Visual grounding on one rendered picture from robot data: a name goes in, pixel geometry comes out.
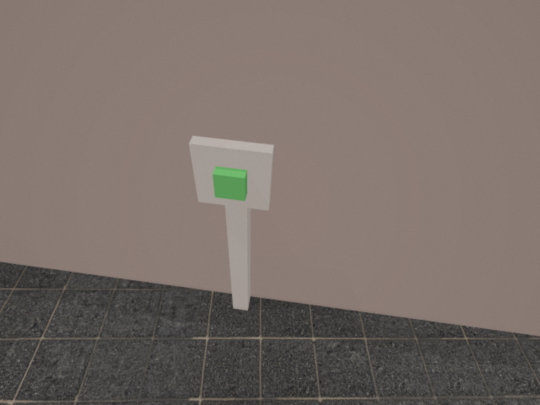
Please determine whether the button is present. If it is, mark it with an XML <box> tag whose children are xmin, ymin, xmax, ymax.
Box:
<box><xmin>213</xmin><ymin>166</ymin><xmax>247</xmax><ymax>201</ymax></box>

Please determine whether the panel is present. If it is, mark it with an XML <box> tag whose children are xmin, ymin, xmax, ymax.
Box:
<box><xmin>189</xmin><ymin>136</ymin><xmax>274</xmax><ymax>311</ymax></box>

